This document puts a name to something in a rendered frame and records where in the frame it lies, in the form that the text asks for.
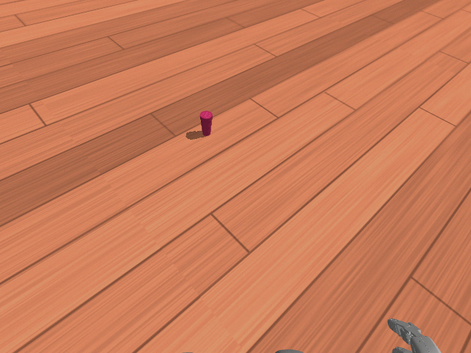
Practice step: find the cup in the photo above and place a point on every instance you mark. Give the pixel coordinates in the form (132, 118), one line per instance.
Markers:
(206, 122)

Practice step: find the right robot hand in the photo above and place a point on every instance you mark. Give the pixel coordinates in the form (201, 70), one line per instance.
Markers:
(412, 336)

